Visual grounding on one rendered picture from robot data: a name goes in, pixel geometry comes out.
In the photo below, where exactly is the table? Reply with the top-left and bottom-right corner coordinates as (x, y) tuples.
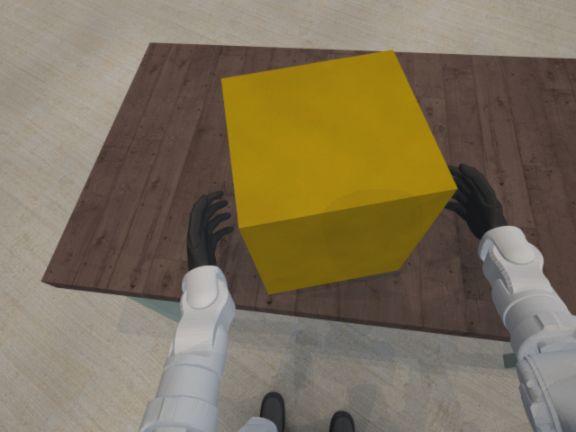
(41, 42), (576, 370)

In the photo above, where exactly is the left robot foot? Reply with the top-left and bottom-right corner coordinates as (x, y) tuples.
(260, 392), (285, 432)

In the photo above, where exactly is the robot left forearm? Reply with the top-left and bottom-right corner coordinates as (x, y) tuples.
(138, 265), (236, 432)

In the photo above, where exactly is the robot right upper arm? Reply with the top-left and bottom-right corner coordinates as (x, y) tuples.
(516, 349), (576, 432)

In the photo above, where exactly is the robot foot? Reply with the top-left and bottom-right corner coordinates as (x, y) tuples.
(329, 411), (355, 432)
(260, 392), (285, 432)

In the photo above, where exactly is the carton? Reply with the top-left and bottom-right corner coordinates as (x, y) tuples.
(221, 50), (458, 294)

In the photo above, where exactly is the robot right hand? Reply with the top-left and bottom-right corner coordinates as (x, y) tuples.
(444, 164), (508, 240)

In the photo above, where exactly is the robot right forearm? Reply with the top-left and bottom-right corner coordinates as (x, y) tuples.
(478, 226), (576, 360)

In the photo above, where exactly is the right robot foot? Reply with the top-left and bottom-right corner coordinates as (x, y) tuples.
(329, 411), (355, 432)

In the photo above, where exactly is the robot left hand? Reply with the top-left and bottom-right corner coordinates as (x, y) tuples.
(187, 191), (234, 271)

